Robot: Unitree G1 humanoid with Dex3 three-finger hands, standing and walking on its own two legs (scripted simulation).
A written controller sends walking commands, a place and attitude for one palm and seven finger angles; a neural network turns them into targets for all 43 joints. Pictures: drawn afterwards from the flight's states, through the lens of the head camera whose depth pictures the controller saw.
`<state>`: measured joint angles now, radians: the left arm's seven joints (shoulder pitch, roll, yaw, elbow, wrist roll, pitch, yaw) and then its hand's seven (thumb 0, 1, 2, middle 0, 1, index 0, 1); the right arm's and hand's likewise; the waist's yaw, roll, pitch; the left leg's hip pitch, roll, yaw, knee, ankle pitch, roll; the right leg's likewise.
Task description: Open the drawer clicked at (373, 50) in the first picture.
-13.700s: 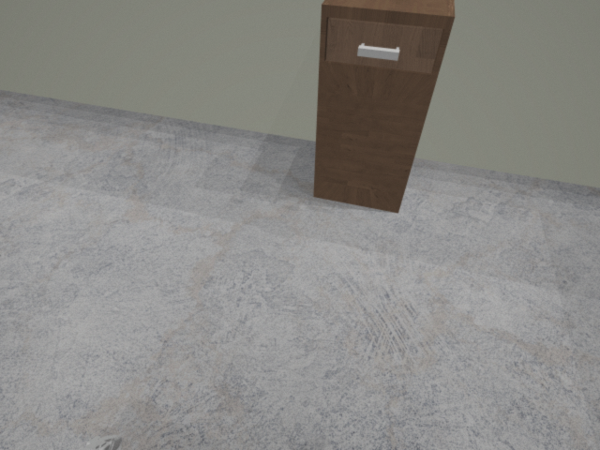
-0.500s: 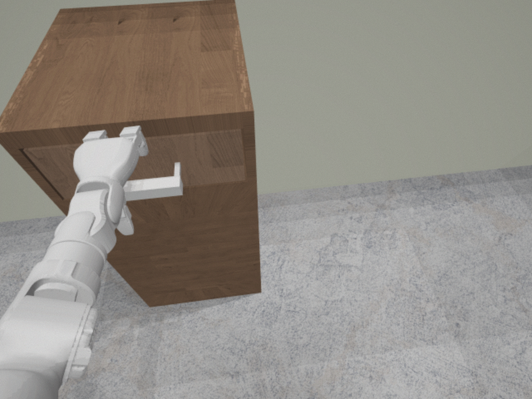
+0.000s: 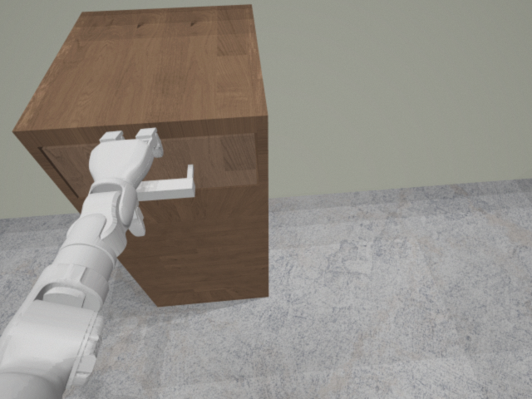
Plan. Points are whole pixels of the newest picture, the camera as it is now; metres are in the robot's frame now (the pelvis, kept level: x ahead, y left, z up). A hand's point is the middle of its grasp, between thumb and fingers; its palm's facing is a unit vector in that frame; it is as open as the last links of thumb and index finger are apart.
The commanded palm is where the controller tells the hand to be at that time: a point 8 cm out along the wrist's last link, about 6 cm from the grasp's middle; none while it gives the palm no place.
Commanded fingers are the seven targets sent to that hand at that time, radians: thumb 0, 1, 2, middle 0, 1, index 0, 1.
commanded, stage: lower the fingers behind the handle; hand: left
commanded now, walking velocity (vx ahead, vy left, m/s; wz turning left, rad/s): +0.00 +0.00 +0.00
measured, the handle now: (158, 180) +0.50 +0.21 +0.00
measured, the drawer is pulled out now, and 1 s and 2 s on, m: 0.00 0.00 0.00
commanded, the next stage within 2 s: close the thumb around the handle in 1.58 s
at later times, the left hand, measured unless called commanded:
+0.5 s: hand (146, 193) +0.45 +0.22 +0.03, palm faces -0.06 -0.02 -1.00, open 13.8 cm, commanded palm +0.43 +0.22 +0.09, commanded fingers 0.00 -0.50 0.30 -0.30 -1.20 -0.30 -1.20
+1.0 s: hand (151, 206) +0.45 +0.21 -0.01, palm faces -0.03 -0.02 -1.00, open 13.8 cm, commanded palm +0.43 +0.21 +0.05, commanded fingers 0.00 -0.50 0.30 -0.30 -1.20 -0.30 -1.20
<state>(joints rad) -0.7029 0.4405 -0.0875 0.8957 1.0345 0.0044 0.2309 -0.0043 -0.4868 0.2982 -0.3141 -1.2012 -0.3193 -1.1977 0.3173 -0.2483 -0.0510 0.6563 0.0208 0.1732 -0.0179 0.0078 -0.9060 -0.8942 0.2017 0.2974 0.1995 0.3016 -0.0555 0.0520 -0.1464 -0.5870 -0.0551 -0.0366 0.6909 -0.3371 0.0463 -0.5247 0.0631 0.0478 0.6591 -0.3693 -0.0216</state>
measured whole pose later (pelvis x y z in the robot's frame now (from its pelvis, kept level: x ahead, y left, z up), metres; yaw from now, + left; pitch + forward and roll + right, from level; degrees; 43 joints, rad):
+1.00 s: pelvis -0.01 -0.01 -0.02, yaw +0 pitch +19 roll -1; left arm -0.70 0.42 -0.05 1.03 1.10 -0.02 0.39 0.00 -0.49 0.30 -0.31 -1.20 -0.32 -1.20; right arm 0.32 -0.24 -0.06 0.68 0.00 0.15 -0.02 0.01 -0.91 -0.89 0.20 0.30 0.20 0.30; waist -0.09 0.05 -0.18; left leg -0.77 -0.04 -0.04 0.84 -0.39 0.04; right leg -0.71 0.08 0.03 0.80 -0.42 -0.03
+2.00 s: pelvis -0.01 +0.00 -0.02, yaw -1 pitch +20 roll -2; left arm -0.72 0.43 -0.05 1.05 1.09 0.00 0.39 0.00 -0.05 0.49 -0.34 -1.25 -0.35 -1.25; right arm 0.34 -0.24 -0.05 0.68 0.00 0.15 -0.02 0.01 -0.91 -0.89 0.20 0.30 0.20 0.30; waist -0.10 0.05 -0.19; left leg -0.82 -0.04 -0.03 0.88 -0.41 0.04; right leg -0.75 0.09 0.04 0.82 -0.43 -0.02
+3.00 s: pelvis +0.01 +0.01 -0.01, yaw -1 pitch +17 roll -2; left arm -0.38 0.35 -0.11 0.67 1.05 0.08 0.38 0.00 0.68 0.80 -0.33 -1.35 -0.42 -1.35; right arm 0.27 -0.24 -0.06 0.64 0.01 0.17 0.01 0.01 -0.91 -0.89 0.20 0.30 0.20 0.30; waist -0.04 0.06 -0.19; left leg -0.68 -0.04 -0.02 0.81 -0.42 0.05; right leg -0.61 0.08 0.05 0.76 -0.43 -0.02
